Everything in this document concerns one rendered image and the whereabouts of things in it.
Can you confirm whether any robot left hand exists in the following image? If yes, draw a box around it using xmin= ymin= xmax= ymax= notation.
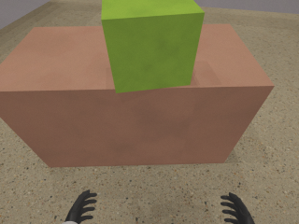
xmin=64 ymin=189 xmax=97 ymax=224

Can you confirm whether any robot right hand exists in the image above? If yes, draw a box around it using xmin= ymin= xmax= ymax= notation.
xmin=221 ymin=192 xmax=255 ymax=224

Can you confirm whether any pedestal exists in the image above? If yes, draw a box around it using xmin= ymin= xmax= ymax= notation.
xmin=0 ymin=23 xmax=275 ymax=168

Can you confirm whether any carton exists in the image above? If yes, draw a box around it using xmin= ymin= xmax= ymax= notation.
xmin=101 ymin=0 xmax=205 ymax=93

